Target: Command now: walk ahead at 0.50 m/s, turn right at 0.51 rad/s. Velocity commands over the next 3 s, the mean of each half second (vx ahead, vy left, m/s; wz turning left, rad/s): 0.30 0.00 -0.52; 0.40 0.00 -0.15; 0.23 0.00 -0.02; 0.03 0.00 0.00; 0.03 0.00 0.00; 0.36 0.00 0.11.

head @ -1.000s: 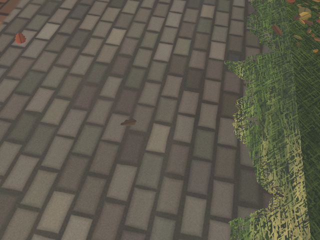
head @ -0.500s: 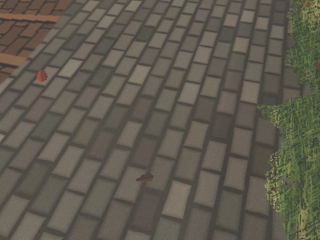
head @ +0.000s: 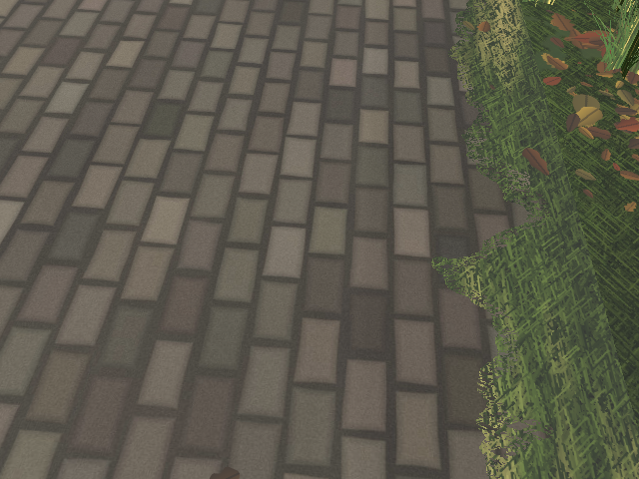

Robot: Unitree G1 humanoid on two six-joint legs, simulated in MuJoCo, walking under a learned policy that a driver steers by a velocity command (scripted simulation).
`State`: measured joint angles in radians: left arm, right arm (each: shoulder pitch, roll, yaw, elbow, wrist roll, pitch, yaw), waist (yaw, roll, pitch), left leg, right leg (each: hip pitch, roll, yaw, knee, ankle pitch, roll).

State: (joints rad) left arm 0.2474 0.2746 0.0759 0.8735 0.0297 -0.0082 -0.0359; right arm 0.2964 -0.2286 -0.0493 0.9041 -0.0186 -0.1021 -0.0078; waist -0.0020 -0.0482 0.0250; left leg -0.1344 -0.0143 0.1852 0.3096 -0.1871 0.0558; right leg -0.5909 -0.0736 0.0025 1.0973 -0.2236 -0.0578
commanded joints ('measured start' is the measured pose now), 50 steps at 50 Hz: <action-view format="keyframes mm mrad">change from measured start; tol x32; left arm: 1 -18 4 -2 -66 3 6 -15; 50 24 73 -1 -71 12 -57 -10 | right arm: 1 21 -94 -19 -33 0 -21 -1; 50 51 -125 -24 -100 3 17 13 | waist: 1 15 112 31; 16 90 5 -418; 50 3 151 46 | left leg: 1 27 277 -134 -187 198 100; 12 170 264 70 294 879 30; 15 -440 -14 -14 1163 -500 -97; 16 -472 35 -191 1174 -419 -98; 43 21 17 -139 69 -65 -13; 46 248 450 -809 -208 -525 165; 50 135 257 -489 -205 -210 102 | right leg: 1 -114 -40 18 -45 110 16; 12 235 137 -150 -527 73 -79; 15 890 -345 529 -573 1138 -374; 27 362 -80 325 -964 -167 -187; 41 385 -111 330 -932 -244 -181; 50 -148 28 24 -122 -49 -2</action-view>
